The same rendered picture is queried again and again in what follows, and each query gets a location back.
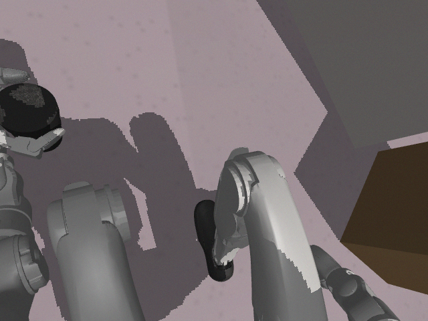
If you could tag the left robot hand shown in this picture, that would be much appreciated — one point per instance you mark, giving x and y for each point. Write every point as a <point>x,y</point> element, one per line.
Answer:
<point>25,146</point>

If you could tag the right robot hand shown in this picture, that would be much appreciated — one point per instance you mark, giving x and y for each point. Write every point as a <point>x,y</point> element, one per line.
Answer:
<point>325,264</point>

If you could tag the right robot arm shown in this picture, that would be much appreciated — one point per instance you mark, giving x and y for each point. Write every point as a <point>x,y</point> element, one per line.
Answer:
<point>356,298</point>

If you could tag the right robot foot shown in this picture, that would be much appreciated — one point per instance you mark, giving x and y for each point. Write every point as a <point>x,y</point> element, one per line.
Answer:
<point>205,228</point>

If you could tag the left robot arm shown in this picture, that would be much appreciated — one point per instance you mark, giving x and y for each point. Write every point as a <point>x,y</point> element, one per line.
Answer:
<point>23,268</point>

